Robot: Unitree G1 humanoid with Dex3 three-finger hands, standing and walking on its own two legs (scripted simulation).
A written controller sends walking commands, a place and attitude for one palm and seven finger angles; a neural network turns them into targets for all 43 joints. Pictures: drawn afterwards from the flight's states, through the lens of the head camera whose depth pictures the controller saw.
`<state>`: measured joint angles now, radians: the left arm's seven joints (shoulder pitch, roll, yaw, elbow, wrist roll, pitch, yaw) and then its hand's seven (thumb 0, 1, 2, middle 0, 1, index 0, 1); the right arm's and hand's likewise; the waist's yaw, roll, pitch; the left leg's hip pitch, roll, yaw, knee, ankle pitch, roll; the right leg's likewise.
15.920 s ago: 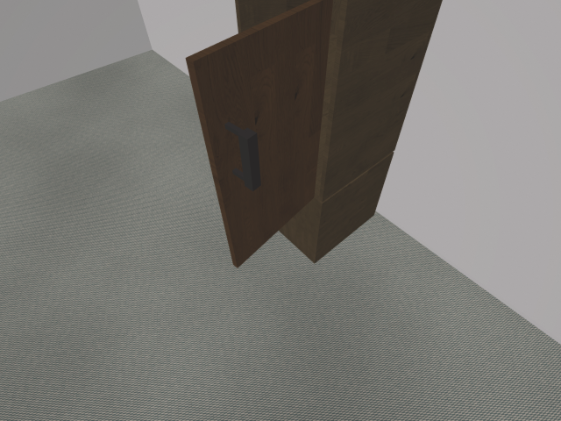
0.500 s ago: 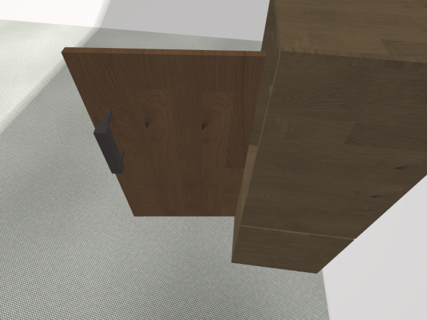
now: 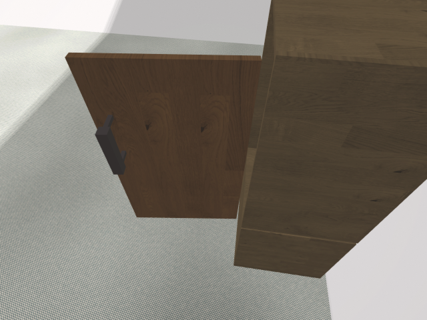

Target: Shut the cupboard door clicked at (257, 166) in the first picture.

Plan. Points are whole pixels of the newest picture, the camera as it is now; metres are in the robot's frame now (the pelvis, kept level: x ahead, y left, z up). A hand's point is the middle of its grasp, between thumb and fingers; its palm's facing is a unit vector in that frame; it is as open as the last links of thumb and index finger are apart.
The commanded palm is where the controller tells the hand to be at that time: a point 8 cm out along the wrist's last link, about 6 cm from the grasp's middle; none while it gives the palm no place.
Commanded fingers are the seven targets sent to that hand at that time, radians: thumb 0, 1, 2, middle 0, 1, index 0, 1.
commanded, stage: look again from close up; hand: left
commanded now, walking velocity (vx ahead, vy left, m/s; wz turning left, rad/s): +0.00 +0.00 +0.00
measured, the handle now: (114, 145) +0.46 +0.26 +0.05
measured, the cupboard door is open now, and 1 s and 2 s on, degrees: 98 98 98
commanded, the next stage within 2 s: raise the hand and make a fist in 0.42 s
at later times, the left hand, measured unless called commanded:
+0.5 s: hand out of the picture +0.05 +0.18 -0.17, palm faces +0.00 -0.97 -0.23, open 7.3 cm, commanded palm none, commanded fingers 0.00 0.90 0.90 -0.20 -0.30 -0.20 -0.30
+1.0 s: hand out of the picture +0.13 +0.18 -0.05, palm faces +0.14 -0.99 -0.02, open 5.9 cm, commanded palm +0.13 +0.23 -0.03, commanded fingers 0.00 0.90 0.90 -0.64 -0.78 -0.64 -0.78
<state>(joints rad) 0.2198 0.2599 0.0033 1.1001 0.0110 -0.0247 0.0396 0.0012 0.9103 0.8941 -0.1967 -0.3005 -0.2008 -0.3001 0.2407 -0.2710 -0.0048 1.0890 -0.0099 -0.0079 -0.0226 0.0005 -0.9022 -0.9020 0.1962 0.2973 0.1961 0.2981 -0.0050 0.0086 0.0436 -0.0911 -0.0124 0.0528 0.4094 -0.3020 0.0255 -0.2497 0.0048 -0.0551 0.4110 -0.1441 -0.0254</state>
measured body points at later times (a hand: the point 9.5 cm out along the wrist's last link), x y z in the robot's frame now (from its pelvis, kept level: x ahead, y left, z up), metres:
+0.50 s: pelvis +0.02 +0.00 +0.00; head +0.04 -0.02 +0.45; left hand +0.05 +0.23 -0.15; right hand +0.01 -0.22 -0.17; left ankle -0.05 +0.10 -0.74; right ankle +0.05 -0.10 -0.74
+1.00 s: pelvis -0.03 -0.02 -0.09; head +0.02 -0.01 +0.35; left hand +0.12 +0.23 -0.05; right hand +0.23 -0.25 -0.11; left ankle -0.05 +0.10 -0.74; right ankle +0.05 -0.10 -0.74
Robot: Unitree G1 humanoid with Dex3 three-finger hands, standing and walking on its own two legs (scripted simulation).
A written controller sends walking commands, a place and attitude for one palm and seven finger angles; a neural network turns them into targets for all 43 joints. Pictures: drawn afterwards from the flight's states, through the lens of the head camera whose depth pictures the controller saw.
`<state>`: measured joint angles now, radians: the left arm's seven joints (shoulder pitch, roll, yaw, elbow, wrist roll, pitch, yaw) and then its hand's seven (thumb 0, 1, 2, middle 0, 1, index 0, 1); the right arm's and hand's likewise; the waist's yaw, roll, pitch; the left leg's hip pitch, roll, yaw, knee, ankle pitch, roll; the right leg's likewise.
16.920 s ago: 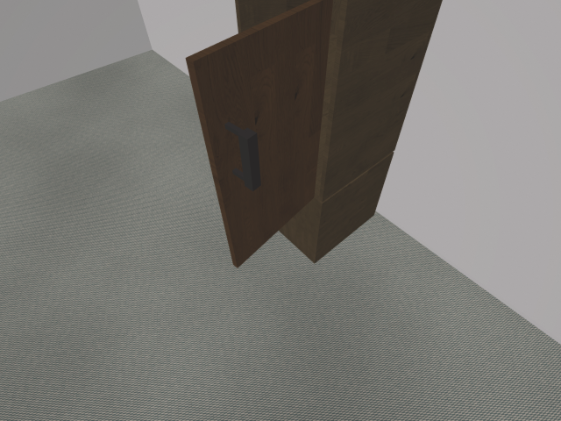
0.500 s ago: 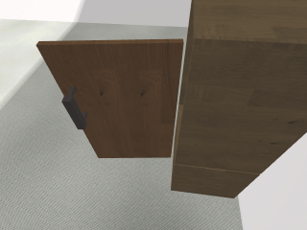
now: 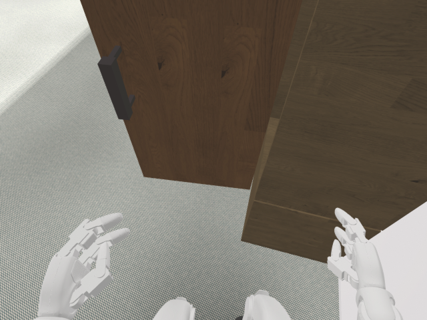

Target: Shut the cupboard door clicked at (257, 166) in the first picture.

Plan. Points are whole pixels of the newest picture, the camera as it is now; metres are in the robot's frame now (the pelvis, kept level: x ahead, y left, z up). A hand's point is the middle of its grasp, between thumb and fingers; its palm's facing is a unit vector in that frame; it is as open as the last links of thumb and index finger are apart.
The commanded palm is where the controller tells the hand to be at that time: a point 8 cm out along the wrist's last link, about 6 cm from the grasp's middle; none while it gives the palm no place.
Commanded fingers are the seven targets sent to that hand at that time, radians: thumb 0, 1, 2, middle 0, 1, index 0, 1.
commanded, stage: raise the hand and make a fist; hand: left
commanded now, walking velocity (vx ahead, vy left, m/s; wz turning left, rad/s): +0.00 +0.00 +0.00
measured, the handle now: (121, 84) +0.51 +0.25 +0.14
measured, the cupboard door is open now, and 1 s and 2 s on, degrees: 98 98 98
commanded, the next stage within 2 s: bring the fist close to the handle in 1.44 s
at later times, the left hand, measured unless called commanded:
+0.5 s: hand (99, 228) +0.23 +0.20 +0.09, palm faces -0.01 -1.00 -0.05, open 3.6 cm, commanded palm +0.20 +0.26 +0.10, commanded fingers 0.00 0.90 0.90 -1.10 -1.28 -1.10 -1.28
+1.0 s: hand (87, 190) +0.27 +0.22 +0.14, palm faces +0.01 -1.00 -0.06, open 3.1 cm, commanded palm +0.24 +0.27 +0.14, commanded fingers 0.00 0.90 0.90 -1.30 -1.50 -1.30 -1.50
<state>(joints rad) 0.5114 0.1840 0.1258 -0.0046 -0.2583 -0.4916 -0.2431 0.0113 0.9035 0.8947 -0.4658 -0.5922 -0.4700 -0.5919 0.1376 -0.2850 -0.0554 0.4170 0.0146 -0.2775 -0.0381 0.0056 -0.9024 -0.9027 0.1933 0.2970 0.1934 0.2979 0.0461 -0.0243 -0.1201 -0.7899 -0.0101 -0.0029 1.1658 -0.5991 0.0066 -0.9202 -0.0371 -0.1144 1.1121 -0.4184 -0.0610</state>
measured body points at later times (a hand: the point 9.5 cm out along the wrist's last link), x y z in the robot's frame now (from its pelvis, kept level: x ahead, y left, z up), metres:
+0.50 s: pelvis +0.02 +0.03 +0.03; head +0.08 +0.03 +0.47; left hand +0.23 +0.26 +0.10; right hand +0.17 -0.22 -0.05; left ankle -0.01 +0.12 -0.65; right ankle +0.07 -0.09 -0.65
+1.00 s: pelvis +0.04 +0.03 +0.05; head +0.07 +0.03 +0.50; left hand +0.26 +0.27 +0.15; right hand +0.22 -0.19 -0.02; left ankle -0.01 +0.12 -0.65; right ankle +0.07 -0.09 -0.65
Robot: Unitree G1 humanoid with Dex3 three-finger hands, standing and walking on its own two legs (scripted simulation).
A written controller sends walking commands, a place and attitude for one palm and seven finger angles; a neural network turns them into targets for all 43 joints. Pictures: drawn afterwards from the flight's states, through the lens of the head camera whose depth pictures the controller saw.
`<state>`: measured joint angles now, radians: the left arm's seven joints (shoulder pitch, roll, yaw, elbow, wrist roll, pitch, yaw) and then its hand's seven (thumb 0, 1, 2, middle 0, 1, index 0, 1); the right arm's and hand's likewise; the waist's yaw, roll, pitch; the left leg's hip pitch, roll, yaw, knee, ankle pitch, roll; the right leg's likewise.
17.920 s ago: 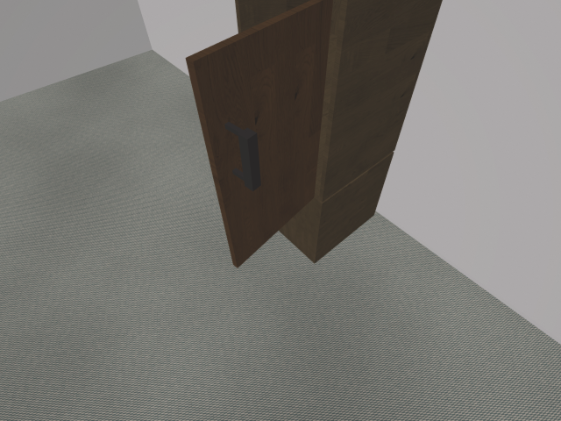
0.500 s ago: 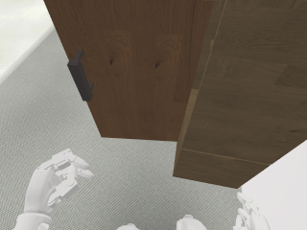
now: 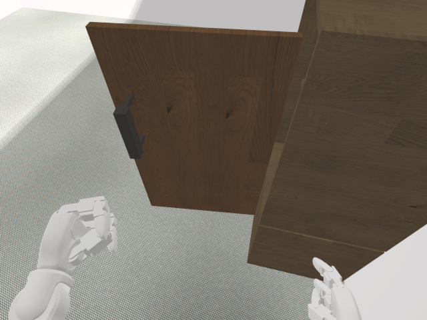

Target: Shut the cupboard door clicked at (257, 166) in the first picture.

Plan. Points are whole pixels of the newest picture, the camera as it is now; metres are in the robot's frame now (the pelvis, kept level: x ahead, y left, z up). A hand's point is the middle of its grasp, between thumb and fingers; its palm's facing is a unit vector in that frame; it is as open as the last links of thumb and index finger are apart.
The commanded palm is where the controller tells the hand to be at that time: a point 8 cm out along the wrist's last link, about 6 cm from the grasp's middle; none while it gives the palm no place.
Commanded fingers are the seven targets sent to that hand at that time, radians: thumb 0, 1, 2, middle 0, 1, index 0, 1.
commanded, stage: raise the hand and make a fist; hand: left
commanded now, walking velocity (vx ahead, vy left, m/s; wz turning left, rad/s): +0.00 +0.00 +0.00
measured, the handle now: (132, 127) +0.47 +0.22 +0.09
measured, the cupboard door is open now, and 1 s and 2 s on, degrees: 98 98 98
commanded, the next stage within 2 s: bring the fist close to the handle in 0.44 s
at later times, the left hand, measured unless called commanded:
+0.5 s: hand (114, 239) +0.22 +0.17 +0.10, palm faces +0.01 -1.00 -0.05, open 3.1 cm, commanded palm +0.19 +0.23 +0.10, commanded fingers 0.00 0.90 0.90 -1.30 -1.50 -1.30 -1.50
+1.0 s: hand (126, 202) +0.28 +0.17 +0.10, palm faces -0.01 -1.00 -0.04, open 3.1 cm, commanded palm +0.26 +0.23 +0.10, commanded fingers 0.00 0.90 0.90 -1.30 -1.50 -1.30 -1.50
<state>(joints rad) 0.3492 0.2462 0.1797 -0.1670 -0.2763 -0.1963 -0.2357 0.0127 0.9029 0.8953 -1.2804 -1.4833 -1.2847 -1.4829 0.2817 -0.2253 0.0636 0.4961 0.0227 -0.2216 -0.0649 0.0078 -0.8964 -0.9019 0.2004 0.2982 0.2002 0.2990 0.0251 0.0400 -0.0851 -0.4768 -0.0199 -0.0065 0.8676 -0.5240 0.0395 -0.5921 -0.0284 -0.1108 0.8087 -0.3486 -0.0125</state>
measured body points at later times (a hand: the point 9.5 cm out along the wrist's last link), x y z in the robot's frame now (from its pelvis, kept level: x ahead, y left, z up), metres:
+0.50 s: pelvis -0.01 -0.01 +0.01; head +0.01 -0.02 +0.46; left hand +0.21 +0.23 +0.10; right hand +0.16 -0.24 -0.06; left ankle -0.05 +0.09 -0.70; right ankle +0.03 -0.12 -0.70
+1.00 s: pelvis -0.02 -0.02 +0.01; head +0.02 -0.03 +0.46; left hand +0.27 +0.23 +0.11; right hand +0.14 -0.25 -0.08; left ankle -0.05 +0.09 -0.70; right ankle +0.03 -0.12 -0.70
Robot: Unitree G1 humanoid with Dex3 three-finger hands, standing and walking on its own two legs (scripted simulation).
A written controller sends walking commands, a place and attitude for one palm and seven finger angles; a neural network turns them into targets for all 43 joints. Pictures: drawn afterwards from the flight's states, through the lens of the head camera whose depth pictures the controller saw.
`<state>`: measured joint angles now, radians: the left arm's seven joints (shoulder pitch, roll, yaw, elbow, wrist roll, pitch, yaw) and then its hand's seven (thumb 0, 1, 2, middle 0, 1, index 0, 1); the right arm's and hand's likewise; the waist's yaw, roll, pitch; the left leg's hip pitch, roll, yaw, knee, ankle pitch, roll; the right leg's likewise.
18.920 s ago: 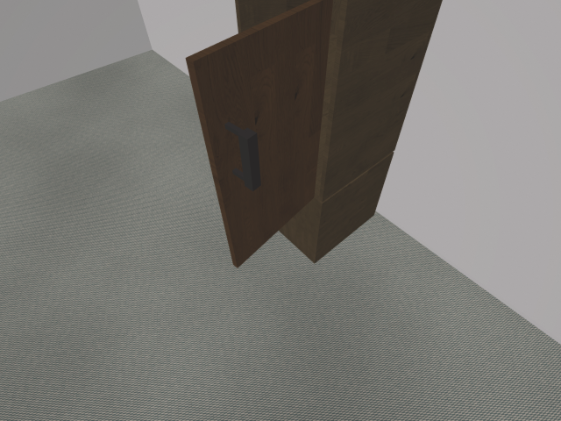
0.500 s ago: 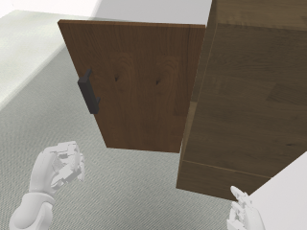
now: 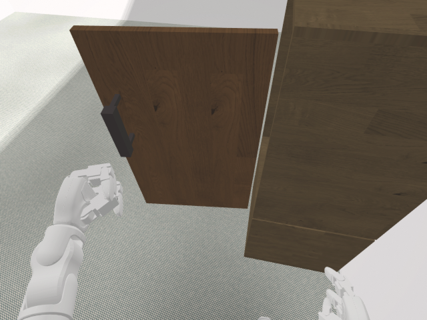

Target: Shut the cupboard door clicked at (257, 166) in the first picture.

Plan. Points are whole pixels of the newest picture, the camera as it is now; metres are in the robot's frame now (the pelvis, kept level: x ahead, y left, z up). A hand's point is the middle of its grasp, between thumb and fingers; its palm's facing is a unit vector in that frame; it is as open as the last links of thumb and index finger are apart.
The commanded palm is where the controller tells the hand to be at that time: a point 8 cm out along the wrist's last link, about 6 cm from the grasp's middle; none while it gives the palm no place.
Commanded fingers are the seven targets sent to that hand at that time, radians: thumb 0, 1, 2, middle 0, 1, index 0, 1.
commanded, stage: bring the fist close to the handle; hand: left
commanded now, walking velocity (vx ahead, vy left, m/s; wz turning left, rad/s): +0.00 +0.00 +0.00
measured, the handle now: (121, 126) +0.48 +0.24 +0.08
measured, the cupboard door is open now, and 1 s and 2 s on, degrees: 98 98 80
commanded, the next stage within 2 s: push the door shut along its arc in 0.94 s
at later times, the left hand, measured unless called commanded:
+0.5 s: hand (123, 163) +0.37 +0.20 +0.10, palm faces +0.01 -1.00 -0.03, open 3.1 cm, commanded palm +0.35 +0.25 +0.09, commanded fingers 0.00 0.90 0.90 -1.30 -1.50 -1.30 -1.50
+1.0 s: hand (123, 158) +0.39 +0.20 +0.09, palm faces +0.01 -1.00 -0.02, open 3.1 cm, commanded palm +0.35 +0.26 +0.09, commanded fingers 0.00 0.90 0.90 -1.30 -1.50 -1.30 -1.50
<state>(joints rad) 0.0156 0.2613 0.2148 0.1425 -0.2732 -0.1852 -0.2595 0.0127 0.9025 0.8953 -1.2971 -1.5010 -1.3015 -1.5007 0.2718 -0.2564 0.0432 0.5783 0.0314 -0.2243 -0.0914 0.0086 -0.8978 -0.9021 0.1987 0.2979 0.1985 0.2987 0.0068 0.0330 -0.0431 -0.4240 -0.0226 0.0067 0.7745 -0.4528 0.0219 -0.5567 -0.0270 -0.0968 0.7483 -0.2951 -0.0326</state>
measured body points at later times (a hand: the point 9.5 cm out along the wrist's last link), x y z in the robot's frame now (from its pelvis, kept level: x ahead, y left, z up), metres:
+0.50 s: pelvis +0.00 +0.00 +0.00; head +0.05 -0.02 +0.45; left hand +0.36 +0.25 +0.10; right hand +0.13 -0.26 -0.10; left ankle -0.04 +0.10 -0.71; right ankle +0.05 -0.10 -0.71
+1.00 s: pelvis +0.00 +0.00 +0.00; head +0.06 -0.01 +0.45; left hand +0.38 +0.26 +0.09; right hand +0.11 -0.26 -0.11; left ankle -0.04 +0.10 -0.71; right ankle +0.05 -0.10 -0.71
